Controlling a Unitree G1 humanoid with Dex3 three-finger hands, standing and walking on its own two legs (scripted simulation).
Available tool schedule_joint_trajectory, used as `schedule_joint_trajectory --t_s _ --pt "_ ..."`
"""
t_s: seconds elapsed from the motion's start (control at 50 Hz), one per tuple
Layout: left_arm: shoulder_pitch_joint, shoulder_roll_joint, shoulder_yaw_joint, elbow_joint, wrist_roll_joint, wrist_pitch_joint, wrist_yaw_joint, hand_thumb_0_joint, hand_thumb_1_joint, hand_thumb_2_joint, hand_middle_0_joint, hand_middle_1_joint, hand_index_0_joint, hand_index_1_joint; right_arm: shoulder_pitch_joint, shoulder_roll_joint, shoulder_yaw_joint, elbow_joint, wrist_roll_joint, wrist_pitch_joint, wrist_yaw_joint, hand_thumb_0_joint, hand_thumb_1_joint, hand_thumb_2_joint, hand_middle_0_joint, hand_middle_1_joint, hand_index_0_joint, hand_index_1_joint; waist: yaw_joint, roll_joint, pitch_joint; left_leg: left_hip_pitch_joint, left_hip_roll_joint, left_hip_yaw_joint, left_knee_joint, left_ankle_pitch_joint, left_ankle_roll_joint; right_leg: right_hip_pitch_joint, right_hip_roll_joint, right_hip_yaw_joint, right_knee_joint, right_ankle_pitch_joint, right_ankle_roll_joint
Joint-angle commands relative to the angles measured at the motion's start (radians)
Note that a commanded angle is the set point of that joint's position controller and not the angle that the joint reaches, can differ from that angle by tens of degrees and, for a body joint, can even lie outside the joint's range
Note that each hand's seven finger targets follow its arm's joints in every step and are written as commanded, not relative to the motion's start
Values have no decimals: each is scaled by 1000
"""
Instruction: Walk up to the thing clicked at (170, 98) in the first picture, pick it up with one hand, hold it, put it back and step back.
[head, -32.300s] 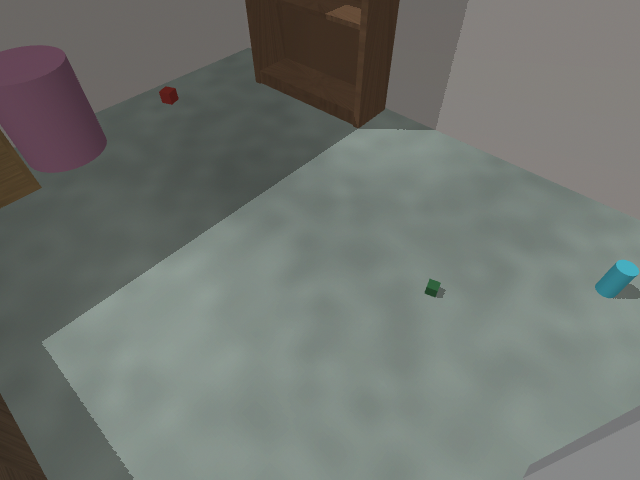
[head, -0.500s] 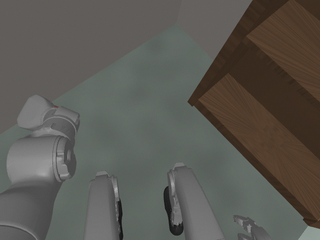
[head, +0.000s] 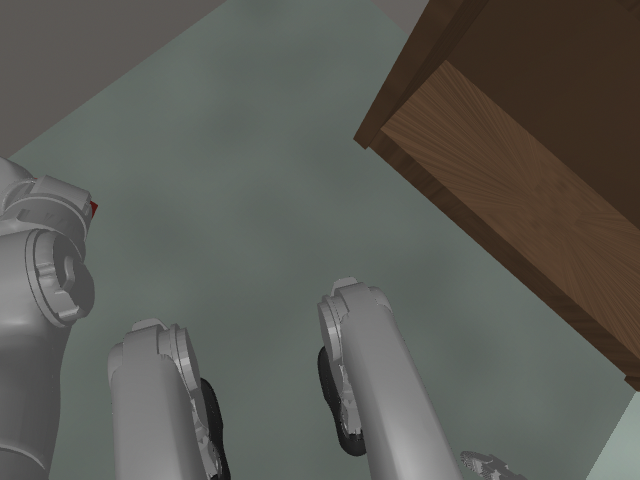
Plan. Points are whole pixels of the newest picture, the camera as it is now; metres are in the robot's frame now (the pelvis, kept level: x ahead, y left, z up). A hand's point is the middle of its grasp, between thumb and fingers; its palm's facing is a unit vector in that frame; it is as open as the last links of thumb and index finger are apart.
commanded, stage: crouch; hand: left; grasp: from above
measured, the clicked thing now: (49, 214) +0.48 +0.28 -0.18
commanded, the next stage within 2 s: lower in 0.54 s
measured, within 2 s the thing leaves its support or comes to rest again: rests again in 1.86 s
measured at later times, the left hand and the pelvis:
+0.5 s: hand (57, 222) +0.48 +0.28 -0.21, palm faces -0.19 -0.39 -0.90, open 9.8 cm; pelvis +0.00 +0.00 -0.06, yaw -1 degrees
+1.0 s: hand (68, 232) +0.48 +0.29 -0.26, palm faces -0.22 -0.38 -0.90, open 9.8 cm; pelvis +0.00 +0.00 -0.08, yaw -4 degrees
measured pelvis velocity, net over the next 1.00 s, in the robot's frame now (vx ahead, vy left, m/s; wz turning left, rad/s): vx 0.00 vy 0.00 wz -0.07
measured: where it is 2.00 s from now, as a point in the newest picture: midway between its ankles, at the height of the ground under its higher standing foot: (281, 437)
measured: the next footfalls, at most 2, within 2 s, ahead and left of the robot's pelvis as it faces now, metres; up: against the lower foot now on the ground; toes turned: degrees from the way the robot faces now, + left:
none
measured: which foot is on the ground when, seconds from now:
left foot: down 0.00-1.00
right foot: down 0.00-1.00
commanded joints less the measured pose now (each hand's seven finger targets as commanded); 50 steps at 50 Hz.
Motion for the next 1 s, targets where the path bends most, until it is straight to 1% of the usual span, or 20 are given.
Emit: schedule_joint_trajectory --t_s 0.0,0.04,0.06,0.1,0.14,0.2,0.3,0.32,0.34,0.4,0.52,0.56,0.6,0.62,0.64,0.66,0.68,0.8,0.9,0.98 --pt "-442 277 -49 -152 86 -20 42 0 667 531 -1122 -436 -1116 -447 236 -249 -59 7 -11 -16 -1 0 -903 -902 200 299 200 299 -22 287 -702 530 -16 52 -168 196 22 311 4 -84 -181 226 -50" --pt "-431 279 -58 -142 94 -33 28 0 655 514 -1122 -402 -1111 -418 239 -250 -53 9 -15 -21 1 0 -902 -901 200 299 200 299 -23 280 -683 480 -20 64 -143 171 27 310 10 -81 -180 201 -48" --pt "-431 270 -72 -137 94 -38 14 0 653 501 -1105 -428 -1102 -436 237 -247 -52 12 -23 -26 4 0 -901 -900 200 299 200 299 -41 276 -676 463 -23 67 -133 158 32 313 10 -80 -177 186 -46" --pt "-421 291 -72 -136 93 -44 -2 0 617 515 -1082 -436 -1076 -446 240 -251 -50 10 -21 -31 6 0 -901 -900 200 300 200 299 -22 259 -677 434 -25 75 -109 151 37 322 15 -81 -173 170 -45" --pt "-409 290 -80 -138 93 -50 -21 0 614 522 -1076 -445 -1070 -455 248 -254 -43 2 -25 -35 8 0 -900 -900 200 300 200 300 -39 229 -681 415 -28 73 -85 161 42 341 17 -85 -164 177 -40" --pt "-389 300 -78 -135 102 -55 -30 0 651 502 -1097 -449 -1098 -452 261 -264 -36 -5 -29 -40 13 0 -901 -899 200 300 200 300 -33 225 -673 410 -26 66 -66 193 41 334 19 -93 -132 212 -41" --pt "-385 314 -62 -87 115 -63 -4 0 647 531 -1076 -504 -1082 -502 269 -275 -14 -10 -48 -44 20 0 -904 -900 200 299 200 299 -49 223 -629 366 -25 57 -39 193 40 300 23 -105 -95 219 -40" --pt "-398 345 -43 -98 112 -67 5 0 658 523 -1083 -492 -1089 -490 264 -284 -14 -9 -48 -46 19 0 -903 -900 200 300 200 300 -34 239 -631 357 -24 55 -38 190 38 286 20 -106 -83 215 -42" --pt "-395 339 -44 -87 111 -68 11 0 670 523 -1097 -500 -1104 -497 261 -280 -7 -11 -57 -46 22 0 -906 -900 200 300 200 300 -45 242 -611 345 -25 59 -30 187 40 290 21 -106 -81 215 -41" --pt "-411 374 -20 -98 114 -79 36 0 657 553 -1090 -506 -1090 -509 260 -280 3 -14 -65 -48 29 0 -906 -900 200 300 200 300 -36 257 -626 326 -25 68 -2 194 39 304 22 -105 -69 223 -38" --pt "-428 381 -5 -79 116 -76 69 0 698 602 -1124 -544 -1121 -549 268 -296 13 -8 -87 -47 50 0 -912 -903 199 300 200 300 -63 280 -611 345 -19 57 25 195 36 287 25 -126 -44 230 -37" --pt "-421 416 19 -91 108 -80 75 0 702 604 -1132 -528 -1126 -537 269 -302 13 -7 -85 -46 55 0 -912 -903 199 300 199 300 -44 290 -637 339 -19 59 28 202 34 304 26 -123 -45 234 -37" --pt "-400 411 11 -91 101 -78 61 0 682 610 -1113 -537 -1107 -546 265 -306 13 -9 -85 -46 62 0 -912 -903 200 300 200 300 -46 304 -618 337 -19 54 31 203 35 290 23 -132 -32 231 -38" --pt "-396 394 1 -95 105 -76 55 0 691 633 -1122 -545 -1113 -557 272 -307 16 -9 -87 -45 65 0 -913 -903 200 300 200 300 -62 294 -626 357 -18 48 39 212 33 289 25 -135 -26 239 -39" --pt "-403 411 4 -101 107 -77 53 0 667 674 -1128 -539 -1106 -563 268 -314 14 -11 -84 -45 67 0 -911 -901 199 300 199 300 -52 304 -632 344 -19 45 37 204 34 281 28 -136 -25 231 -40" --pt "-394 401 -10 -79 109 -73 46 0 660 688 -1133 -549 -1110 -577 265 -317 16 -2 -87 -43 68 0 -914 -902 199 300 199 300 -70 283 -602 337 -20 38 38 194 36 267 26 -146 -17 224 -38" --pt "-366 390 -14 -49 107 -71 43 0 665 721 -1128 -572 -1104 -599 268 -315 21 -15 -81 -44 68 0 -909 -900 199 300 199 300 -62 269 -580 321 -18 40 42 183 37 263 33 -141 -32 212 -39" --pt "-367 423 -25 9 110 -90 39 0 646 690 -1092 -601 -1081 -615 269 -330 52 -11 -91 -55 71 0 -911 -900 199 300 199 300 -91 210 -505 242 -22 28 69 167 47 267 37 -144 -26 205 -34" --pt "-380 455 -22 2 129 -116 67 0 648 663 -1072 -622 -1072 -624 271 -338 71 -13 -100 -71 75 0 -912 -899 200 300 199 300 -105 275 -496 307 -16 15 64 180 36 258 36 -160 -11 214 -42" --pt "-402 489 -9 -1 118 -130 98 0 639 674 -1073 -614 -1068 -621 254 -350 88 -23 -106 -79 80 0 -913 -900 200 300 199 300 -107 313 -505 298 -12 18 78 167 38 279 39 -161 -15 217 -40"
